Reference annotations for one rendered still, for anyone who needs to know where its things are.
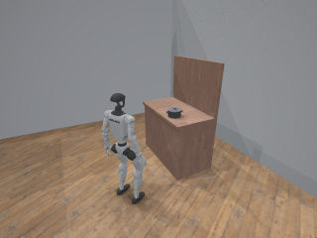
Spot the robot right forearm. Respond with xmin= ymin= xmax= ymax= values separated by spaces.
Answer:
xmin=131 ymin=136 xmax=143 ymax=159

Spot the right robot upper arm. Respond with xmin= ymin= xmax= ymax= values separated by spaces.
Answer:
xmin=125 ymin=114 xmax=135 ymax=143

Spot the right robot hand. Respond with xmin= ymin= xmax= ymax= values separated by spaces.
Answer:
xmin=137 ymin=157 xmax=147 ymax=171

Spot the lid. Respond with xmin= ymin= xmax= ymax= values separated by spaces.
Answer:
xmin=167 ymin=107 xmax=181 ymax=113

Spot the left robot upper arm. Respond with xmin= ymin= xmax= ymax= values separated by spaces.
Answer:
xmin=102 ymin=110 xmax=113 ymax=134

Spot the pot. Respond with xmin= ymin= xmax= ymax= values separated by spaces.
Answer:
xmin=166 ymin=110 xmax=182 ymax=119

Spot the table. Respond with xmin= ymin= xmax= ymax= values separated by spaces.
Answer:
xmin=143 ymin=56 xmax=225 ymax=180

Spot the left robot hand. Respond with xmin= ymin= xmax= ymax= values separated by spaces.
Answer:
xmin=104 ymin=144 xmax=113 ymax=156

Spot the robot left shin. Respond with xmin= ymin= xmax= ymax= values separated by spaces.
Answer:
xmin=118 ymin=164 xmax=128 ymax=189

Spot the robot left forearm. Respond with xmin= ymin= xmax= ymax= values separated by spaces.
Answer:
xmin=102 ymin=131 xmax=110 ymax=146

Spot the robot right thigh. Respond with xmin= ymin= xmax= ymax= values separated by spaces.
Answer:
xmin=125 ymin=148 xmax=142 ymax=179

